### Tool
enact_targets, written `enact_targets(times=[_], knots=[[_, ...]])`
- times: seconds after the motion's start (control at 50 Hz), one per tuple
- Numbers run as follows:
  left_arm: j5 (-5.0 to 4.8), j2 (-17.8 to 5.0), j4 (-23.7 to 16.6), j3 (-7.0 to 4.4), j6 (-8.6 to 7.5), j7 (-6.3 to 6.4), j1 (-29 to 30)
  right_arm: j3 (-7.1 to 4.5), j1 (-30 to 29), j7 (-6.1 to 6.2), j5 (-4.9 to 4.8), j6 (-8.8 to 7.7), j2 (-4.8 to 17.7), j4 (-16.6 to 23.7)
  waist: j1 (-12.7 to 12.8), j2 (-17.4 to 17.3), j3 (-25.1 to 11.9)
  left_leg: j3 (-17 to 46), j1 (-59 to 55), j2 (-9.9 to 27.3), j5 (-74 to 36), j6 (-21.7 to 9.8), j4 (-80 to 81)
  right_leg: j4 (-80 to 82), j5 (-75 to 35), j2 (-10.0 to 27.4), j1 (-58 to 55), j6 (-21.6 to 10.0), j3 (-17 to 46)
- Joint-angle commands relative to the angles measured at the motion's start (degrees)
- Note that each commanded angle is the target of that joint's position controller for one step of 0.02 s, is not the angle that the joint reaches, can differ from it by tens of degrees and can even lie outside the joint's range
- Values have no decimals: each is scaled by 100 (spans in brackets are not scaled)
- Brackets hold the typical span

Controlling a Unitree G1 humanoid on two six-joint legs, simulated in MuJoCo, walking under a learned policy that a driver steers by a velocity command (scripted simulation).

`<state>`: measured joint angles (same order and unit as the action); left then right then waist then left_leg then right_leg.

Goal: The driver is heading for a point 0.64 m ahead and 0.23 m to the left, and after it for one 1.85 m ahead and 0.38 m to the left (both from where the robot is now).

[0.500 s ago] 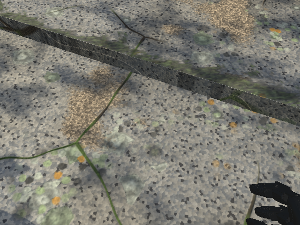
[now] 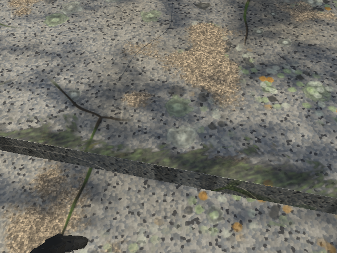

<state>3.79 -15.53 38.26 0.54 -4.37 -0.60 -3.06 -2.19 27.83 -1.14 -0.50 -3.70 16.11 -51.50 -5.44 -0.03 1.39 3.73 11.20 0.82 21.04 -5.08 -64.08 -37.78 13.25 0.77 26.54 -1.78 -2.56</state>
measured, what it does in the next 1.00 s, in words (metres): walks ahead, turning left: left foot, then right foot 0.12 m higher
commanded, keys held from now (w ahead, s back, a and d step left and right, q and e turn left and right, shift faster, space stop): w+q+shift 0.50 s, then w+e+shift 0.50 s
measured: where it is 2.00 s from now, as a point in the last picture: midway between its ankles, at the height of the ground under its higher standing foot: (130, 30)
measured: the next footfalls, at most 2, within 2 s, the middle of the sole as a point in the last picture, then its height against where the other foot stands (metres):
left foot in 0.36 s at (137, 241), level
right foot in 0.88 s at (111, 127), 0.12 m higher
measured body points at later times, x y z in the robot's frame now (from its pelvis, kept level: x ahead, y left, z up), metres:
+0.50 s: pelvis +0.45 +0.08 -0.01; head +0.48 +0.08 +0.44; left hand +0.49 +0.36 -0.11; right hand +0.64 -0.16 -0.14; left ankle +0.48 +0.09 -0.72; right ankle +0.42 -0.11 -0.59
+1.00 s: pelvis +0.92 +0.17 +0.02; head +0.92 +0.24 +0.46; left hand +0.91 +0.47 -0.13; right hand +1.15 +0.00 -0.06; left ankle +0.66 +0.22 -0.49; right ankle +0.96 +0.18 -0.60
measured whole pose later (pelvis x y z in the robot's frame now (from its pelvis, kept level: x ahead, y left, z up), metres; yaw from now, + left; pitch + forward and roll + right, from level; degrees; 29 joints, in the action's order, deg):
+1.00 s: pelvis +0.92 +0.17 +0.02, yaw +23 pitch +5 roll -7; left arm 1.8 -18.1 44.5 -3.5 -0.4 4.4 -11.2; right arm -1.7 12.5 -2.9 3.0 -7.2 12.4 -44.1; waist 2.5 1.5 -1.7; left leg 14.8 20.7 -2.2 4.6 -4.7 -95.0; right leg -68.7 30.4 -16.2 45.2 -14.6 -13.4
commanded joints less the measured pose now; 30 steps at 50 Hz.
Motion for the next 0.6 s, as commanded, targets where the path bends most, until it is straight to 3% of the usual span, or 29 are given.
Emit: enact_targets(times=[0.02, 0.04, 0.06, 0.08, 0.1, 0.16, 0.22, 0.26, 0.3, 0.32, 0.34, 0.36, 0.38, 0.4, 0.42, 0.44, 0.46, 0.48, 0.52, 0.56, 0.58, 0.6], knots=[[-52, -775, 184, -381, -51, 80, -1216, -126, -711, -57, 51, -5, 556, 671, 826, 342, -370, 79, 3082, 448, -762, -85, -1059, 2435, 1169, 1727, -2829, -503, 2517], [-75, -599, 286, -333, -106, 83, -1351, -123, -684, -97, 124, 72, 459, 627, 694, 474, -238, 99, 2894, 553, -758, -37, -954, 2396, 213, 1596, -2520, -451, 1932], [-157, -465, 444, -306, -145, 83, -1394, -101, -719, -153, 161, 173, 302, 620, 581, 507, -168, 48, 2874, 621, -779, -6, -895, 2585, 109, 1420, -2406, -361, 1472], [-233, -475, 546, -311, -217, 64, -1489, -81, -882, -193, 178, 248, 204, 752, 509, 655, -94, 14, 2998, 692, -810, 28, -826, 2682, -256, 1520, -2342, -396, 1251], [-278, -367, 659, -296, -264, 38, -1573, -68, -1228, -227, 189, 306, 180, 880, 513, 565, 66, -35, 3281, 777, -915, 45, -807, 2795, -681, 1509, -2380, -366, 956], [-267, -284, 826, -280, -355, 21, -1606, 26, -2061, -343, 204, 315, 87, 1245, 462, 401, 398, -373, 3497, 706, -1730, 46, -180, 3056, -1914, 1189, -2209, -236, -229], [-247, -530, 914, -322, -384, 69, -1571, 123, -2746, -469, 167, 279, 156, 1504, 414, 145, 614, -977, 2808, 432, -2424, -145, 1380, 3299, -3032, 926, -2075, -38, -1085], [-248, -829, 967, -363, -369, 137, -1816, 146, -2926, -492, 174, 268, 235, 1531, 405, 139, 515, -1499, 2097, -55, -2571, -327, 2059, 2923, -5322, 927, -2418, 106, -1351], [-221, -1221, 915, -458, -240, 255, -1847, 83, -2248, -429, 175, 263, 501, 1320, -55, 487, -42, -1605, 1230, -456, -2179, -507, 2207, 1747, -7347, 1132, -2928, 200, -1320], [-180, -1377, 829, -508, -136, 294, -1637, -15, -1362, -379, 175, 257, 738, 1079, -546, 595, -520, -1486, 304, -604, -1916, -650, 2170, 605, -7763, 1256, -2850, 165, -1237], [-156, -1438, 694, -534, -35, 294, -1343, -163, -155, -288, 177, 242, 1001, 704, -1069, 577, -1020, -1171, -931, -657, -1659, -868, 2299, -970, -7492, 1323, -2396, 65, -1062], [-104, -1315, 693, -532, 23, 199, -1322, -335, 424, -131, 138, 246, 1242, 452, -1109, 27, -1110, -703, -1955, -567, -1252, -1040, 2685, -3066, -4217, 784, -1422, 79, -1063], [23, -452, 437, -314, -60, 96, -1369, -475, -20, -17, 65, 316, 1744, 468, -375, -1447, -595, 718, -2467, 270, -2513, -1304, 2403, -5388, 1375, -219, 644, 245, -875], [-161, -584, -190, -270, -183, 100, -1672, -595, -257, -3, 201, 395, 2224, 776, -47, -1521, -1937, 3426, -3839, 1164, -1261, -2489, 3712, -6370, 1589, -410, 2188, 321, 342], [-118, -814, -223, -239, -313, 113, -1269, -601, -435, 44, 190, 414, 1951, 951, -135, -407, -1590, 4237, -3372, 1383, 272, -2274, 4840, -5894, 1085, -55, 2521, 225, 805], [-129, -895, -174, -236, -351, 111, -1064, -518, -695, 84, 182, 380, 1557, 897, 144, 280, -598, 3937, -2256, 1233, 436, -1926, 5195, -5209, 665, 192, 2393, 204, 794], [-54, -802, -180, -204, -308, 130, -937, -461, -860, 97, 154, 300, 1372, 829, 429, 561, -184, 3471, -1357, 1000, -205, -1752, 5211, -4749, 631, 372, 2017, 262, 782], [48, -744, -161, -169, -187, 149, -1015, -409, -979, 126, 146, 193, 1254, 886, 619, 605, -19, 3003, -675, 764, -997, -1699, 5187, -4558, 705, 474, 1633, 359, 765], [90, -560, -154, -120, 55, 134, -1160, -280, -1041, 128, 82, 16, 957, 830, 925, 716, 120, 2152, 349, 428, -1783, -1587, 5247, -3885, 768, 747, 1117, 528, 634], [48, -246, -340, -18, 117, 70, -798, -249, -884, 107, 91, -144, 923, 744, 829, 493, 149, 1524, 760, 191, -2645, -1482, 5413, -3295, 245, 793, 1018, 539, 237], [-15, -77, -417, 28, 118, 70, -553, -238, -612, 90, 122, -197, 851, 601, 680, 57, 161, 1503, 469, 248, -2873, -1471, 5391, -3598, 139, 876, 1464, 458, 132], [1, -101, -534, -17, 179, 127, -300, -233, -197, 74, 118, -223, 805, 495, 452, -63, 182, 1750, -628, 441, -2845, -1415, 5133, -5031, 602, 866, 2911, 313, 162]])
Over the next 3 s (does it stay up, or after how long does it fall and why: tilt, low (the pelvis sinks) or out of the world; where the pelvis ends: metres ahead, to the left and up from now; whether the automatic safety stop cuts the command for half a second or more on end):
stays up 2.23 0.24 0.13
